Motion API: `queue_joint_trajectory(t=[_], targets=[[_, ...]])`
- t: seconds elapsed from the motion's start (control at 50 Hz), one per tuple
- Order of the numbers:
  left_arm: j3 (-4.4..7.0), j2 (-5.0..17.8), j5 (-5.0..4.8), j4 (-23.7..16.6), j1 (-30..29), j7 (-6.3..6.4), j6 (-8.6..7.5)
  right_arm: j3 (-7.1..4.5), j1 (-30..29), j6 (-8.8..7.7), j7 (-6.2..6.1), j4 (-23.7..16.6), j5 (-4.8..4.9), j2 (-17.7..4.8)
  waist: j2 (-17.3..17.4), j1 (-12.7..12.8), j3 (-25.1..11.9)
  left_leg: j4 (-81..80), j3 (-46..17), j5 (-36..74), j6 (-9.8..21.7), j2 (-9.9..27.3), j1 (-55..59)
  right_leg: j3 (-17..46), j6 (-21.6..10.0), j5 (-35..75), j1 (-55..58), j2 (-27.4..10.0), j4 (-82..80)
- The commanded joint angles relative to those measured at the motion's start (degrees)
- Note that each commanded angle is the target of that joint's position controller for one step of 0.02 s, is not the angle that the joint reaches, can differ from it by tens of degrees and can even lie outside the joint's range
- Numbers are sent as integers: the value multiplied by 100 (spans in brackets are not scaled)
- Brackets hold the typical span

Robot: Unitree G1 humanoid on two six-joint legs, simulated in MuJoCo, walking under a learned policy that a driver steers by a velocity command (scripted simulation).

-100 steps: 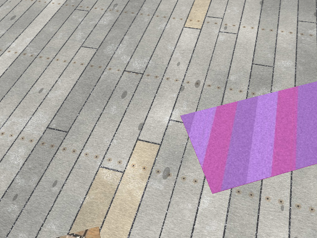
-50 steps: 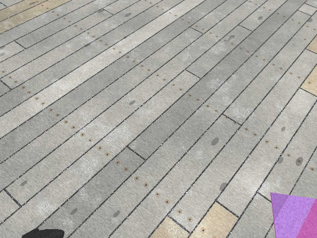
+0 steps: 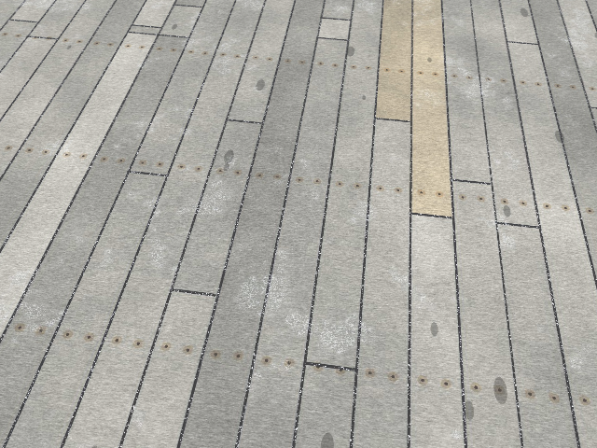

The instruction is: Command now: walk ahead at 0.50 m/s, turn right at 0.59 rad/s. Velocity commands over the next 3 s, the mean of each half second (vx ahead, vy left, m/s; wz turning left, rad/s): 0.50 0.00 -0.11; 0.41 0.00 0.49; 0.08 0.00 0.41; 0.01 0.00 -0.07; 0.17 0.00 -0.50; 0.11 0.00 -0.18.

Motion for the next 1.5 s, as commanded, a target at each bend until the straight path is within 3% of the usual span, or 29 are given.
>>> queue_joint_trajectory(t=[0.02,0.12,0.16,0.18,0.2,0.22,0.24,0.26,0.32,0.42,0.62,0.68,0.72,0.74,0.76,0.78,0.8,0.84,0.88,0.98,1.08,1.16,1.18,1.2,1.22,1.26,1.3,1.38,1.5], targets=[[-35,86,-15,-536,-634,-119,-117,-235,-245,-51,-38,-279,61,-987,566,-4,196,-583,-452,1931,815,1495,43,-241,-119,497,27,13,-735],[49,263,18,-740,-733,-208,-110,-307,-65,91,-43,-55,211,-1267,749,267,41,238,-102,4402,679,1692,631,-648,-603,-517,805,470,-1321],[303,684,34,-375,626,-127,-73,-281,-114,153,-74,-21,231,-1280,662,1095,-757,1919,224,5298,443,1456,198,-825,-945,-170,2866,905,-1851],[437,1032,41,-153,1569,-11,-17,-147,-30,115,-79,-95,100,-1011,206,1487,-1317,3479,209,3500,253,1267,-1254,161,-1199,40,4745,243,-1743],[464,1580,14,-220,1360,52,-47,122,568,6,-1,-307,6,-272,-1375,842,-2062,5847,-44,-1498,-123,110,-3543,3500,-2326,-686,6422,-1563,-2385],[330,1095,64,-310,1521,39,-88,-17,271,-143,73,-195,197,-911,-564,1285,-2616,6475,-1327,-1825,-47,157,-3904,4129,-2405,-1213,6287,-1854,-2957],[243,850,125,-186,1346,22,-153,-78,-400,-175,105,-404,419,-1059,-348,1315,-1678,6506,-1320,-1504,37,383,-4254,2997,-2069,-896,5619,-1588,-2966],[185,729,106,-75,1110,-4,-232,-44,-613,-182,79,-437,334,-928,34,1058,-945,5906,-1292,-1060,79,685,-4025,1999,-1716,283,4616,-1251,-2950],[118,404,193,-15,466,-11,-377,-65,-220,26,47,-235,209,-753,-190,510,-558,5314,-1379,-265,-44,937,-3230,1177,-1627,465,3260,-959,-3608],[167,461,216,341,476,60,-561,-23,-470,232,-4,-273,175,-419,-41,456,-15,4370,-1621,845,-264,878,-3692,-7,-1426,1005,3005,-842,-4115],[256,721,53,867,1065,198,-305,66,-1950,149,342,-927,143,-233,112,997,425,2034,-794,1443,136,544,-4056,-1067,-987,1568,4485,-1022,-3804],[323,988,32,851,879,277,-180,-61,-1532,207,399,-1046,143,-462,-201,585,-87,2044,-346,545,483,97,-3141,-1260,-802,4156,4720,-1096,-2696],[293,1003,13,787,736,344,-116,-364,11,250,305,-716,164,-974,-63,-288,-952,1601,-352,744,874,-322,-875,-1508,-462,4283,3896,-754,-520],[156,598,137,617,1001,350,-186,-541,649,312,170,-602,172,-1533,868,-342,-1517,1465,-2233,571,1408,757,1028,-1547,-151,1757,2034,-281,1424],[-63,55,196,379,1278,254,-390,-524,402,224,198,-779,171,-1789,1775,158,-2211,529,-5586,-240,2486,1974,2342,-455,95,-2941,80,961,3073],[71,647,9,319,651,159,-563,-374,338,171,219,-872,108,-1248,1041,-210,-2119,236,-5310,93,2213,1923,2325,422,-18,-2829,-495,631,3354],[76,733,-105,186,315,125,-648,-305,41,127,210,-903,61,-1035,806,-104,-1358,315,-4288,1140,1963,1751,1573,332,-118,-2403,-582,411,3083],[116,711,181,254,285,231,-622,-237,-614,134,174,-1022,88,-787,73,366,-667,387,-3016,3268,1644,1308,106,181,-41,-1885,-28,32,2231],[132,686,200,264,525,250,-450,-234,-828,150,123,-1099,10,-796,394,624,-593,285,-2696,4298,1727,1162,-742,187,159,-1813,555,14,1908],[-2,315,229,206,156,306,-270,-308,-740,322,-79,-952,124,-1022,621,567,-818,522,-2023,4480,1266,557,-1290,-44,456,-556,972,448,49],[5,417,148,37,-568,210,-246,-305,-601,553,-209,-899,143,-986,893,306,-879,868,-2668,3165,966,591,-997,199,414,35,1170,714,-1201],[121,606,170,80,-282,176,-361,-269,-909,597,-235,-1037,133,-865,1084,594,-747,1489,-3386,2298,761,504,-753,337,115,105,1723,687,-2309],[158,725,222,101,-82,206,-405,-219,-936,583,-223,-1104,112,-716,921,684,-879,1947,-3266,1764,559,241,-1004,489,-95,999,2446,301,-2695],[201,1029,316,66,108,270,-387,-112,-695,551,-213,-1162,-3,-383,-28,582,-1331,3175,-2561,-57,261,-297,-1622,1438,-560,2895,3539,-827,-2570],[214,1094,443,212,266,268,-278,-95,43,565,-212,-1188,85,-389,-1475,175,-1627,4226,-2035,-2770,-69,-910,-2789,3173,-1709,3516,4345,-1924,-2673],[73,461,205,30,-2,248,-198,-295,-86,675,-219,-861,91,-1163,-459,408,-1186,5487,-1954,-2164,-424,-385,-3077,2574,-1650,1994,3783,-1549,-2647],[21,419,176,25,-285,240,-97,-283,-445,822,-277,-888,75,-996,-192,420,-772,5488,-1839,-1638,-545,-255,-3034,1859,-1390,1046,3098,-1072,-2837],[13,442,220,161,-380,256,5,-89,-515,792,-221,-902,72,-411,-613,392,-715,3922,-1254,-1310,-582,-127,-2177,942,-1292,945,2650,-542,-3039],[36,624,88,374,-246,224,91,-66,-496,728,-109,-716,41,-415,-662,428,-784,1314,-931,34,-258,-36,-956,1000,-1234,22,2568,-626,-2859]])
